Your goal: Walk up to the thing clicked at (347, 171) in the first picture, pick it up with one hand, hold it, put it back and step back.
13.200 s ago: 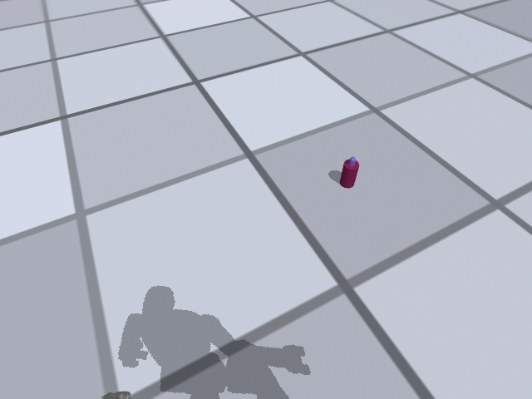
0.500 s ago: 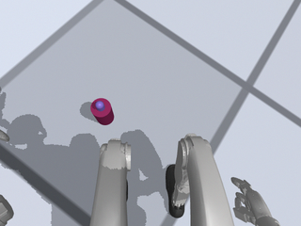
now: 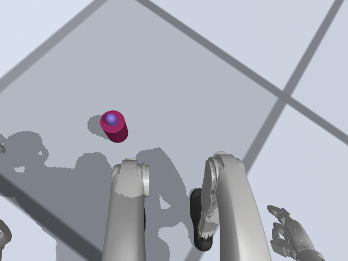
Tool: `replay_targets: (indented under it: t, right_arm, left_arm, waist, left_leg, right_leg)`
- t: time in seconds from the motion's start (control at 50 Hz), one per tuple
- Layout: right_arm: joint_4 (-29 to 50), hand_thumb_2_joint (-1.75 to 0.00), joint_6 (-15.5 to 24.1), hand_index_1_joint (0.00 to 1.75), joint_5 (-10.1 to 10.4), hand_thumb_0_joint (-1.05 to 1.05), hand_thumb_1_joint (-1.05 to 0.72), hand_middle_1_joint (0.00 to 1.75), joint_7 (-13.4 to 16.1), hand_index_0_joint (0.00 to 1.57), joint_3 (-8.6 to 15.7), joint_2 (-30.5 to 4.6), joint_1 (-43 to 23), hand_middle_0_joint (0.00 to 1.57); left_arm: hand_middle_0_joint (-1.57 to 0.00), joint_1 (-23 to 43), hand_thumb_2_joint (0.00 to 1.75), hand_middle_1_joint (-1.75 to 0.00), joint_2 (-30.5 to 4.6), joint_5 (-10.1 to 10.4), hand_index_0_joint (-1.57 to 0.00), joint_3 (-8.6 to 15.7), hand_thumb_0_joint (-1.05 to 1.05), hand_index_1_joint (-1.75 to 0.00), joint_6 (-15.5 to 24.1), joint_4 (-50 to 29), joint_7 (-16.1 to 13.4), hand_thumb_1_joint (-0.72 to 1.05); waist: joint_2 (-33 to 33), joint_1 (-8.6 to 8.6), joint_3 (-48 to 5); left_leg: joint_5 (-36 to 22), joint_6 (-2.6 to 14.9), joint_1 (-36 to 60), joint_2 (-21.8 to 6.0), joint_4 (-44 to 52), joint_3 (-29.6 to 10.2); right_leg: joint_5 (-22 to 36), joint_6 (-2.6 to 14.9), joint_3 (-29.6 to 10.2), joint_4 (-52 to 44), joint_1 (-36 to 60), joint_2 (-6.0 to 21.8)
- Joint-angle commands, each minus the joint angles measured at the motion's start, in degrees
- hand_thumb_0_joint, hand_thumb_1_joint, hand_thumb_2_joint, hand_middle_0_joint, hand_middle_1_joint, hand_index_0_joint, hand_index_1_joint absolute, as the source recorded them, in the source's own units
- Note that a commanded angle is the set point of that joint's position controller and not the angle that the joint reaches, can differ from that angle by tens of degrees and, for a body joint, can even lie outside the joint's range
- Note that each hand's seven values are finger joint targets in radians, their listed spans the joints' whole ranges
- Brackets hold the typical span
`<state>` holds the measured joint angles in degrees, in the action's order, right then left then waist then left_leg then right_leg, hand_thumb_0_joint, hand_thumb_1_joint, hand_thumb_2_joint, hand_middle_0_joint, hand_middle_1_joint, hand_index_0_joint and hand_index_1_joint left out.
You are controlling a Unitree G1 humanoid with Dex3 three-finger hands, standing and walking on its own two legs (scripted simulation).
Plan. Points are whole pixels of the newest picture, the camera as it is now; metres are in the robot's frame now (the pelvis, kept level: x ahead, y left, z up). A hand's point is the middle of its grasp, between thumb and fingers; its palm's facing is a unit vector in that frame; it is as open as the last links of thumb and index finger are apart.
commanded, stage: approach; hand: left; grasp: from the side
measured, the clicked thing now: (114, 125) +0.47 +0.19 -0.30
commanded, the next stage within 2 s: close in in 0.42 s
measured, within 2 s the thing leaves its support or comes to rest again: neither
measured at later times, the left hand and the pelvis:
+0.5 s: hand (74, 131) +0.42 +0.28 -0.21, palm faces -0.03 -1.00 +0.05, open 17.4 cm; pelvis -0.01 +0.01 -0.08, yaw -6 degrees
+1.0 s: hand (104, 132) +0.43 +0.21 -0.25, palm faces -0.01 -1.00 +0.01, open 17.7 cm; pelvis -0.03 +0.02 -0.10, yaw -9 degrees
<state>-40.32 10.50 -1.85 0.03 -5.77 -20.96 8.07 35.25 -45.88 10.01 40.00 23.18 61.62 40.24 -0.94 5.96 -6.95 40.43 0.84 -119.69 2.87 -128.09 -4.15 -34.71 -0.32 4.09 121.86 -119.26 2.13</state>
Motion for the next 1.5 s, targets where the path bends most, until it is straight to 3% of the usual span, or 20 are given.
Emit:
replay_targets:
  t: [0.0,0.08,0.16,0.28,0.36,0.4,0.46,0.5,0.54,0.6,0.64,0.72,0.78,0.84,0.9,1.04,1.18,1.28,1.4,1.48]
  right_arm:
    - [2.98,-0.9,2.06,0.3,0.13,0.0,-0.9,0.3,0.55,0.2,3.54,-13.02,6.88,0.2]
    - [4.74,-0.9,2.83,0.3,-0.9,0.0,-0.89,0.3,-0.12,0.2,1.86,-13.98,4.28,0.2]
    - [5.26,-0.9,3.01,0.3,-2.39,0.0,-0.89,0.3,-0.9,0.2,-0.12,-14.81,2.64,0.2]
    - [5.62,-0.9,1.09,0.3,-5.37,0.0,-0.9,0.3,-1.76,0.2,-3.05,-17.51,0.06,0.2]
    - [5.01,-0.91,-0.56,0.3,-7.64,0.0,-0.91,0.3,-2.11,0.2,-4.74,-18.72,-1.61,0.2]
    - [4.27,-0.91,-1.16,0.3,-8.61,0.0,-0.92,0.3,-2.29,0.2,-5.56,-18.67,-2.33,0.2]
    - [4.58,-0.91,-1.92,0.3,-9.47,0.0,-0.93,0.3,-2.74,0.2,-7.25,-19.27,-4.82,0.2]
    - [4.7,-0.91,-2.44,0.3,-10.15,0.0,-0.93,0.3,-2.97,0.2,-8.75,-19.88,-6.04,0.2]
    - [5.14,-0.91,-2.97,0.3,-10.99,0.0,-0.94,0.3,-3.4,0.2,-10.1,-19.97,-7.1,0.2]
    - [5.94,-0.91,-3.64,0.3,-12.08,0.0,-0.94,0.3,-4.18,0.2,-11.76,-20.45,-9.26,0.2]
    - [6.36,-0.91,-4.08,0.3,-12.9,0.0,-0.94,0.3,-4.52,0.2,-12.57,-20.82,-10.34,0.2]
    - [6.76,-0.91,-5.33,0.3,-14.31,0.0,-0.94,0.3,-5.42,0.2,-13.38,-21.21,-11.11,0.2]
    - [7.47,-0.91,-5.9,0.3,-15.14,0.0,-0.94,0.3,-5.99,0.2,-13.51,-21.49,-11.92,0.2]
    - [7.6,-0.9,-6.51,0.3,-15.58,0.0,-0.93,0.3,-6.41,0.2,-13.58,-22.07,-12.19,0.2]
    - [8.37,-0.9,-7.03,0.3,-15.87,0.0,-0.93,0.3,-6.77,0.2,-14.28,-22.12,-12.66,0.2]
    - [9.26,-0.9,-7.93,0.3,-16.97,0.0,-0.92,0.3,-7.15,0.2,-15.68,-22.8,-14.03,0.2]
    - [9.07,-0.91,-8.88,0.3,-18.6,0.0,-0.92,0.3,-7.41,0.2,-17.05,-22.41,-13.82,0.2]
    - [8.72,-0.91,-9.63,0.3,-19.08,0.0,-0.92,0.3,-7.76,0.2,-16.87,-23.11,-13.86,0.2]
    - [8.05,-0.9,-9.81,0.3,-19.13,0.0,-0.9,0.3,-7.99,0.2,-17.23,-22.97,-13.8,0.2]
    - [7.9,-0.9,-9.82,0.3,-19.06,0.0,-0.9,0.3,-8.15,0.2,-17.44,-22.68,-14.13,0.2]
  left_arm:
    - [-0.07,13.51,0.02,-0.08,-16.0,3.31,-0.05,1.3,0.0,-0.09,6.5,-4.55,0.58,-0.58]
    - [-0.06,14.16,0.04,-0.09,-14.44,4.69,-0.05,-0.37,0.0,-0.09,11.82,1.29,0.94,-0.53]
    - [-0.05,16.21,0.05,-0.09,-17.73,4.97,-0.04,0.92,0.0,-0.09,17.3,3.47,-0.36,-0.53]
    - [-0.04,14.9,0.08,-0.08,-20.82,2.9,-0.02,1.81,0.0,-0.09,23.28,3.51,-2.51,-0.49]
    - [-0.04,15.57,0.08,-0.08,-19.62,2.73,-0.02,0.59,0.0,-0.09,26.79,-0.5,-3.63,-0.5]
    - [-0.04,15.22,0.09,-0.09,-16.27,2.46,-0.02,-2.04,0.0,-0.1,28.05,-0.37,-4.52,-0.5]
    - [-0.05,14.53,0.08,-0.09,-12.68,2.13,-0.03,-5.3,0.0,-0.1,29.88,6.21,-6.59,-0.56]
    - [-0.05,14.06,0.08,-0.1,-12.26,2.38,-0.03,-5.65,0.0,-0.11,31.75,8.71,-8.3,-0.58]
    - [-0.06,15.27,0.01,-0.08,-13.56,2.25,-0.05,-5.3,0.0,-0.08,33.76,8.64,-10.08,-0.61]
    - [-0.07,14.97,0.0,-0.08,-11.65,1.83,-0.06,-6.29,0.0,-0.08,36.32,11.25,-13.08,-0.61]
    - [-0.07,15.18,0.0,-0.08,-13.25,0.65,-0.07,-5.51,0.0,-0.08,37.87,12.16,-15.81,-0.61]
    - [-0.06,16.23,0.01,-0.08,-12.69,-1.68,-0.07,-6.54,0.0,-0.08,40.28,11.49,-21.2,-0.61]
    - [-0.07,15.19,0.0,-0.08,-8.9,-3.5,-0.07,-9.9,0.0,-0.07,40.87,13.77,-23.82,-0.61]
    - [-0.06,14.47,0.0,-0.08,-8.0,-4.67,-0.07,-12.43,0.0,-0.07,41.19,14.72,-25.72,-0.61]
    - [-0.06,14.68,0.01,-0.08,-7.83,-4.11,-0.07,-13.75,0.0,-0.07,41.77,14.88,-26.99,-0.61]
    - [-0.06,16.63,0.05,-0.09,-9.31,-3.96,-0.07,-13.1,0.0,-0.08,44.61,16.01,-31.52,-0.61]
    - [-0.06,14.63,0.09,-0.1,-10.99,-6.19,-0.06,-13.17,0.0,-0.09,47.13,16.96,-35.63,-0.53]
    - [-0.06,13.17,0.11,-0.09,-8.47,-6.82,-0.05,-14.78,0.0,-0.09,47.39,16.78,-37.43,-0.48]
    - [-0.33,15.49,0.3,-0.32,-8.05,-6.25,-0.32,-15.88,0.0,-0.32,47.73,16.08,-39.2,-0.21]
    - [-0.38,17.37,0.38,-0.38,-8.77,-6.95,-0.38,-16.51,0.0,-0.38,47.96,16.37,-40.56,-0.12]
  waist:
    - [7.88,2.1,-26.66]
    - [6.47,3.23,-24.45]
    - [7.49,3.28,-24.47]
    - [17.54,3.24,-27.27]
    - [23.98,4.73,-30.38]
    - [24.54,6.32,-29.26]
    - [21.16,8.98,-23.28]
    - [19.07,10.1,-20.49]
    - [18.39,10.0,-19.45]
    - [18.24,10.78,-16.71]
    - [19.28,10.85,-15.47]
    - [20.04,12.01,-13.46]
    - [19.57,13.96,-11.02]
    - [17.67,14.73,-8.89]
    - [14.94,15.44,-8.92]
    - [16.11,16.11,-6.03]
    - [18.13,16.04,-7.28]
    - [19.25,16.63,-6.86]
    - [16.46,18.01,-8.27]
    - [16.38,18.26,-6.23]
  left_leg:
    - [-4.34,1.26,17.16,-1.24,15.04,0.46]
    - [-2.48,1.11,14.4,-1.32,12.15,0.13]
    - [-1.11,0.94,12.18,-1.48,8.94,0.27]
    - [-9.63,-1.21,20.97,-2.55,6.91,-1.91]
    - [-16.85,-2.67,28.51,-3.39,4.98,-3.84]
    - [-17.75,-2.83,28.56,-3.54,3.95,-4.46]
    - [-13.17,-2.49,23.69,-3.67,2.53,-5.79]
    - [-12.34,-2.39,21.26,-3.6,1.4,-6.54]
    - [-11.22,-2.13,19.65,-3.6,0.27,-6.61]
    - [-9.44,-2.43,19.43,-3.7,0.5,-7.65]
    - [-8.19,-2.68,19.37,-3.92,0.64,-8.23]
    - [-6.77,-2.77,17.98,-3.95,0.45,-8.78]
    - [-6.05,-2.83,17.48,-3.98,0.17,-9.12]
    - [-3.53,-2.4,15.35,-3.93,0.02,-9.68]
    - [-1.79,-1.75,13.06,-3.63,-0.68,-10.03]
    - [0.67,-2.18,13.77,-4.17,0.46,-12.37]
    - [-3.95,-2.25,14.81,-4.25,-1.48,-11.36]
    - [-6.66,-2.95,17.17,-4.54,-0.69,-12.67]
    - [-6.77,-2.21,15.6,-4.23,-2.73,-12.49]
    - [-3.79,-2.04,14.34,-4.36,-2.27,-12.72]
  right_leg:
    - [1.02,2.56,1.52,-9.78,15.1,-1.57]
    - [-0.41,2.36,2.33,-7.8,14.05,-1.93]
    - [-1.12,2.14,3.27,-5.52,14.91,-2.4]
    - [5.64,2.77,5.48,0.15,13.71,-2.4]
    - [9.7,2.89,7.04,2.76,13.16,-2.5]
    - [10.57,2.76,7.59,3.25,13.36,-2.61]
    - [8.56,2.42,9.05,4.01,11.5,-2.95]
    - [8.95,2.02,9.98,4.18,12.67,-3.07]
    - [8.67,1.82,10.34,4.31,13.81,-3.4]
    - [7.97,1.51,11.55,4.83,14.05,-3.67]
    - [7.37,1.42,12.04,5.32,13.71,-3.79]
    - [7.64,1.14,12.99,5.24,14.09,-4.1]
    - [8.04,0.88,13.59,4.78,13.86,-4.15]
    - [7.07,0.58,13.94,4.21,13.73,-4.27]
    - [6.19,0.35,14.19,3.65,14.62,-4.64]
    - [4.71,0.27,14.92,4.7,13.27,-4.65]
    - [8.73,0.49,14.8,4.68,16.87,-5.44]
    - [11.08,0.46,15.69,5.44,16.54,-5.29]
    - [12.07,0.1,15.78,4.69,17.93,-5.74]
    - [9.78,0.22,15.58,4.08,16.61,-5.82]
